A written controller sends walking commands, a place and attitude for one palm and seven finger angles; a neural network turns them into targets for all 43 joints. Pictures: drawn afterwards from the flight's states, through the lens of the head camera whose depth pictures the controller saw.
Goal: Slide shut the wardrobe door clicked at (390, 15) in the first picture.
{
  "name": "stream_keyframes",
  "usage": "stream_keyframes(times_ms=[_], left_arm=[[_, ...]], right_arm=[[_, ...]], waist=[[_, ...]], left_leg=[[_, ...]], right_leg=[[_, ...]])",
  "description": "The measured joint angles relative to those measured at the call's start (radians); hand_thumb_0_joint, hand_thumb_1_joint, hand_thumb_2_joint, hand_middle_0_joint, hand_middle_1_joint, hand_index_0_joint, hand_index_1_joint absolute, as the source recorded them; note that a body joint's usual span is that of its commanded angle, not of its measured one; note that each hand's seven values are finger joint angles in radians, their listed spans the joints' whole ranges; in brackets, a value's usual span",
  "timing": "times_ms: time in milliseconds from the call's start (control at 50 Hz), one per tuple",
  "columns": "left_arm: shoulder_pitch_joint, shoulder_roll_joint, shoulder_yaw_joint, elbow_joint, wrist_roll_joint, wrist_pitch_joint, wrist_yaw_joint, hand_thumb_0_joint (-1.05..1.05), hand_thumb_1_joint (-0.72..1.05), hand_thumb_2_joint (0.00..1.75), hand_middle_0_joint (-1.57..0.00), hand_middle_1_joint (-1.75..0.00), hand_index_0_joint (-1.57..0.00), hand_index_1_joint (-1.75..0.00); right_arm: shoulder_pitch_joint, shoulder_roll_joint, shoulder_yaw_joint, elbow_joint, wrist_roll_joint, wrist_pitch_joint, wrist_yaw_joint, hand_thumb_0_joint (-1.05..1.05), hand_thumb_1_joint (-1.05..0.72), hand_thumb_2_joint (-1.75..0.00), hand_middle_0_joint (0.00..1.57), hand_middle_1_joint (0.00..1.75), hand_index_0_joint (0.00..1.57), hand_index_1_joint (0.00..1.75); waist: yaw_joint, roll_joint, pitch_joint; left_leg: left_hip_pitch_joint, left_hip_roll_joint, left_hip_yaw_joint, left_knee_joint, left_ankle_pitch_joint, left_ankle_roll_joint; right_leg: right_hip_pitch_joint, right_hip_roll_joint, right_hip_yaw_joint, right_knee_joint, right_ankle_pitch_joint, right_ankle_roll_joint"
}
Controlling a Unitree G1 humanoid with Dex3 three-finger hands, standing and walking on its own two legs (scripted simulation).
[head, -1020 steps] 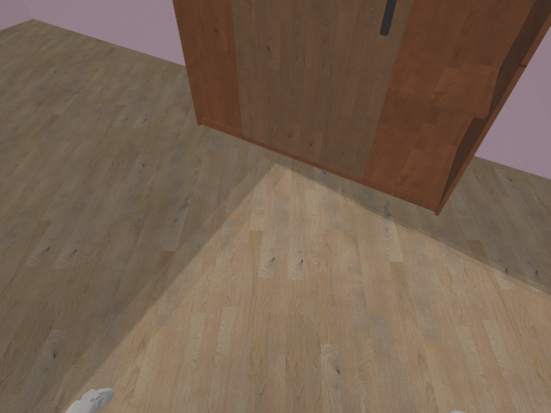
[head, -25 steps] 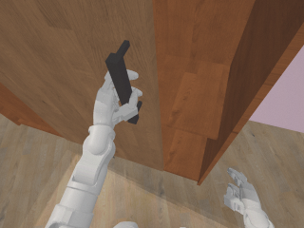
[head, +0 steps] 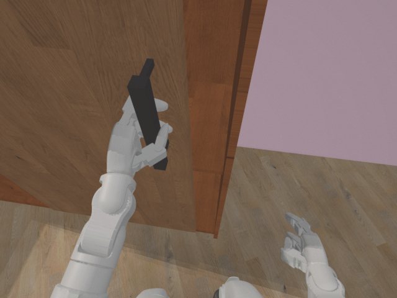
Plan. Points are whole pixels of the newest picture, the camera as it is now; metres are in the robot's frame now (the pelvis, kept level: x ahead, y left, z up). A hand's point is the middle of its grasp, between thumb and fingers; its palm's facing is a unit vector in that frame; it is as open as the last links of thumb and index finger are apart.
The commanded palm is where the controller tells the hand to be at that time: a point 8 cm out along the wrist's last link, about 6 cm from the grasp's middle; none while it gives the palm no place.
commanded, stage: step sideways, sliding the door along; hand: left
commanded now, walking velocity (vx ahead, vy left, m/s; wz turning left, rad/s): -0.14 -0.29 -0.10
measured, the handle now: (155, 122) +0.39 +0.13 +0.13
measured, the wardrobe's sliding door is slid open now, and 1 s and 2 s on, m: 0.09 0.00 0.00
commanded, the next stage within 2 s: stop walking and hold the door there in 0.80 s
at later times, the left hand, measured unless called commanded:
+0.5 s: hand (216, 153) +0.33 +0.01 +0.14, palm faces +0.16 -0.98 -0.10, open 6.4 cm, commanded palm +0.30 +0.00 +0.14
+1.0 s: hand (217, 148) +0.34 +0.01 +0.13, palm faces +0.43 -0.89 -0.19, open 6.8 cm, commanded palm +0.29 +0.04 +0.13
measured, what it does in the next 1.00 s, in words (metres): steps to the right: right foot, then left foot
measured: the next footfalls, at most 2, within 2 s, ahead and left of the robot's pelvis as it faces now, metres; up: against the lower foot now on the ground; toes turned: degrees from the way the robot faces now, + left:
right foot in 0.12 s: +0.07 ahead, -0.15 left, +0.00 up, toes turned -2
left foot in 0.32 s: -0.02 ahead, +0.07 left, +0.00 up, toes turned +2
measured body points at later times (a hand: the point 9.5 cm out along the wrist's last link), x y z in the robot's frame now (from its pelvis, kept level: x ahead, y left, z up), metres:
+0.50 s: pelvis -0.06 -0.13 +0.00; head -0.02 -0.14 +0.45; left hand +0.31 +0.06 +0.14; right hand +0.09 -0.36 -0.11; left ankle -0.06 +0.07 -0.73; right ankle -0.01 -0.24 -0.72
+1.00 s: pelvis -0.04 -0.26 +0.00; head +0.02 -0.27 +0.44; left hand +0.31 +0.06 +0.15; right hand +0.16 -0.47 -0.11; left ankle -0.08 -0.05 -0.70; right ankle +0.00 -0.36 -0.73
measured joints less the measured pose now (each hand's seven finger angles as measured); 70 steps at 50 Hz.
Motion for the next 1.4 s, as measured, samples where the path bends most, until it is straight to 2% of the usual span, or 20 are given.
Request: stream_keyframes(times_ms=[60, 140, 240, 300, 340, 440, 540, 580, 640, 680, 720, 800, 920, 960, 1000, 1040, 1140, 1180, 1240, 1400], left_arm=[[-0.006, -0.006, 0.032, 0.024, 0.002, 0.032, 0.008, 0.0, 0.73, 0.76, -0.43, -1.4, -0.19, -1.41], [-0.022, 0.009, 0.089, 0.049, -0.003, 0.064, 0.018, 0.0, 0.73, 0.78, -0.44, -1.4, -0.17, -1.41], [-0.061, 0.014, 0.12, 0.094, -0.005, 0.086, 0.043, 0.01, 0.74, 0.79, -0.41, -1.4, -0.15, -1.41], [-0.088, 0.017, 0.123, 0.12, -0.016, 0.085, 0.055, 0.01, 0.75, 0.79, -0.39, -1.4, -0.15, -1.4], [-0.117, 0.031, 0.121, 0.135, -0.029, 0.083, 0.049, 0.02, 0.75, 0.79, -0.38, -1.4, -0.15, -1.4], [-0.176, 0.047, 0.137, 0.208, -0.035, 0.099, 0.032, 0.02, 0.76, 0.79, -0.35, -1.4, -0.15, -1.4], [-0.213, 0.057, 0.201, 0.284, -0.06, 0.123, 0.051, 0.02, 0.75, 0.81, -0.34, -1.4, -0.15, -1.38], [-0.244, 0.058, 0.218, 0.324, -0.064, 0.131, 0.067, 0.02, 0.74, 0.82, -0.34, -1.38, -0.15, -1.37], [-0.283, 0.05, 0.223, 0.371, -0.067, 0.134, 0.083, 0.03, 0.74, 0.84, -0.32, -1.35, -0.15, -1.37], [-0.294, 0.054, 0.214, 0.374, -0.072, 0.138, 0.091, 0.03, 0.74, 0.84, -0.31, -1.34, -0.14, -1.38], [-0.314, 0.074, 0.202, 0.378, -0.082, 0.131, 0.086, 0.03, 0.74, 0.84, -0.32, -1.34, -0.14, -1.39], [-0.327, 0.103, 0.209, 0.391, -0.093, 0.121, 0.062, 0.03, 0.74, 0.84, -0.32, -1.33, -0.13, -1.39], [-0.287, 0.142, 0.286, 0.366, -0.115, 0.112, 0.062, 0.02, 0.71, 0.85, -0.37, -1.3, -0.1, -1.39], [-0.243, 0.182, 0.356, 0.382, -0.092, 0.068, 0.026, 0.0, 0.68, 0.85, -0.39, -1.29, -0.11, -1.4], [-0.211, 0.217, 0.394, 0.402, -0.079, 0.057, 0.012, -0.03, 0.66, 0.84, -0.41, -1.28, -0.14, -1.4], [-0.192, 0.219, 0.422, 0.42, -0.087, 0.06, 0.008, -0.04, 0.65, 0.84, -0.41, -1.25, -0.18, -1.4], [-0.152, 0.207, 0.454, 0.464, -0.061, 0.06, 0.03, -0.05, 0.62, 0.84, -0.41, -1.24, -0.24, -1.4], [-0.148, 0.209, 0.445, 0.47, -0.054, 0.069, 0.038, -0.05, 0.62, 0.84, -0.41, -1.25, -0.25, -1.4], [-0.142, 0.225, 0.425, 0.485, -0.047, 0.079, 0.05, -0.05, 0.63, 0.83, -0.4, -1.27, -0.25, -1.39], [-0.108, 0.244, 0.423, 0.553, -0.047, 0.063, 0.049, -0.05, 0.65, 0.79, -0.38, -1.26, -0.26, -1.39]], right_arm=[[0.025, -0.005, -0.001, -0.003, -0.007, -0.005, 0.004, 0.01, -0.9, -0.9, 0.2, 0.3, 0.2, 0.3], [0.055, 0.001, 0.011, -0.003, 0.018, -0.008, 0.005, 0.01, -0.9, -0.9, 0.2, 0.3, 0.2, 0.3], [0.07, -0.013, 0.016, 0.044, 0.028, -0.024, -0.022, 0.01, -0.9, -0.9, 0.2, 0.3, 0.2, 0.3], [0.089, -0.033, 0.009, 0.047, 0.028, -0.029, -0.032, 0.01, -0.9, -0.9, 0.2, 0.3, 0.2, 0.3], [0.105, -0.043, -0.003, 0.04, 0.026, -0.024, -0.037, 0.01, -0.9, -0.9, 0.2, 0.3, 0.2, 0.3], [0.137, -0.02, -0.008, 0.066, 0.019, -0.003, -0.025, 0.01, -0.9, -0.9, 0.2, 0.3, 0.2, 0.3], [0.157, -0.024, 0.007, 0.07, 0.04, 0.003, -0.011, 0.01, -0.9, -0.9, 0.2, 0.3, 0.2, 0.3], [0.147, -0.023, 0.009, 0.086, 0.052, 0.005, -0.017, 0.01, -0.9, -0.9, 0.2, 0.3, 0.2, 0.3], [0.14, -0.036, 0.0, 0.104, 0.054, -0.004, -0.03, 0.01, -0.9, -0.9, 0.2, 0.3, 0.2, 0.3], [0.141, -0.055, -0.006, 0.098, 0.051, -0.013, -0.037, 0.01, -0.9, -0.9, 0.2, 0.3, 0.2, 0.3], [0.134, -0.06, -0.022, 0.086, 0.044, -0.009, -0.04, 0.01, -0.9, -0.9, 0.2, 0.3, 0.2, 0.3], [0.13, -0.046, -0.021, 0.071, 0.041, -0.002, -0.015, 0.01, -0.9, -0.9, 0.2, 0.3, 0.2, 0.3], [0.124, -0.021, 0.003, 0.028, 0.05, -0.011, 0.01, 0.01, -0.9, -0.9, 0.2, 0.3, 0.2, 0.3], [0.081, -0.017, 0.015, 0.043, 0.055, 0.001, 0.008, 0.01, -0.9, -0.9, 0.2, 0.3, 0.21, 0.3], [0.056, -0.022, 0.007, 0.052, 0.063, 0.005, -0.008, 0.01, -0.9, -0.9, 0.2, 0.3, 0.21, 0.3], [0.053, -0.042, -0.001, 0.062, 0.067, -0.01, -0.028, 0.01, -0.9, -0.9, 0.2, 0.3, 0.21, 0.3], [0.071, -0.105, -0.005, 0.09, 0.064, -0.037, -0.072, 0.01, -0.9, -0.9, 0.2, 0.3, 0.2, 0.3], [0.088, -0.123, -0.013, 0.094, 0.066, -0.032, -0.081, 0.01, -0.9, -0.9, 0.2, 0.3, 0.2, 0.3], [0.112, -0.119, -0.022, 0.106, 0.074, -0.013, -0.081, 0.01, -0.9, -0.9, 0.2, 0.3, 0.2, 0.3], [0.174, -0.103, 0.001, 0.112, 0.065, -0.002, -0.092, 0.01, -0.9, -0.9, 0.2, 0.3, 0.2, 0.3]], waist=[[0.013, 0.035, 0.003], [0.011, 0.071, -0.005], [-0.009, 0.027, -0.03], [-0.028, 0.019, -0.039], [-0.045, 0.033, -0.047], [0.001, 0.004, -0.028], [0.031, 0.069, -0.021], [0.01, 0.076, -0.022], [0.002, 0.053, -0.037], [0.001, 0.052, -0.049], [0.003, 0.045, -0.039], [0.049, 0.024, -0.014], [0.08, 0.05, 0.009], [0.038, 0.07, 0.005], [-0.007, 0.067, -0.003], [-0.021, 0.058, -0.021], [-0.04, 0.066, -0.079], [-0.05, 0.082, -0.099], [-0.048, 0.061, -0.124], [-0.067, 0.053, -0.188]], left_leg=[[0.024, 0.056, 0.013, -0.006, 0.005, -0.034], [0.0, 0.132, 0.0, 0.056, -0.008, -0.063], [-0.11, 0.002, -0.088, 0.296, -0.234, -0.016], [-0.049, -0.039, -0.054, 0.108, -0.122, -0.006], [-0.012, -0.016, -0.058, 0.009, 0.023, 0.02], [0.023, 0.028, -0.041, 0.008, -0.027, -0.033], [0.033, 0.119, -0.072, 0.044, -0.04, -0.083], [-0.008, 0.115, -0.119, 0.102, -0.062, -0.039], [-0.055, 0.035, -0.133, 0.195, -0.176, -0.002], [-0.021, 0.008, -0.101, 0.089, -0.053, 0.02], [-0.009, 0.016, -0.105, 0.055, -0.033, -0.005], [0.031, 0.043, -0.097, 0.012, -0.043, -0.048], [0.086, 0.12, -0.102, -0.001, -0.062, -0.115], [0.041, 0.152, -0.11, 0.079, -0.041, -0.078], [-0.052, 0.098, -0.142, 0.26, -0.153, -0.006], [-0.109, 0.024, -0.135, 0.367, -0.241, 0.006], [-0.072, -0.075, -0.07, 0.121, -0.104, 0.01], [-0.027, -0.068, -0.055, 0.014, 0.047, 0.032], [0.0, -0.059, -0.043, 0.003, -0.014, 0.062], [0.031, -0.054, -0.007, -0.063, 0.008, 0.066]], right_leg=[[0.025, -0.023, -0.02, 0.008, -0.015, 0.006], [0.11, -0.04, -0.042, -0.154, 0.147, -0.006], [0.065, -0.032, -0.04, -0.2, 0.18, -0.058], [0.053, -0.022, -0.047, -0.244, 0.226, -0.066], [0.015, 0.002, -0.073, -0.19, 0.203, -0.045], [-0.021, -0.011, -0.03, 0.031, 0.029, 0.002], [0.112, -0.042, -0.066, -0.168, 0.165, -0.009], [0.117, -0.034, -0.108, -0.171, 0.15, -0.036], [0.11, -0.049, -0.139, -0.196, 0.145, -0.059], [0.095, -0.047, -0.155, -0.193, 0.148, -0.062], [0.055, -0.04, -0.142, -0.102, 0.096, -0.03], [0.003, -0.038, -0.062, 0.07, 0.004, -0.002], [0.109, -0.078, -0.057, -0.151, 0.143, 0.002], [0.113, -0.054, -0.082, -0.152, 0.118, -0.006], [0.106, -0.066, -0.098, -0.15, 0.101, -0.019], [0.106, -0.081, -0.092, -0.174, 0.109, -0.026], [0.12, -0.078, -0.08, -0.227, 0.136, -0.023], [0.126, -0.058, -0.096, -0.212, 0.123, -0.02], [0.142, -0.048, -0.088, -0.221, 0.122, -0.023], [0.169, -0.038, -0.052, -0.304, 0.177, -0.013]])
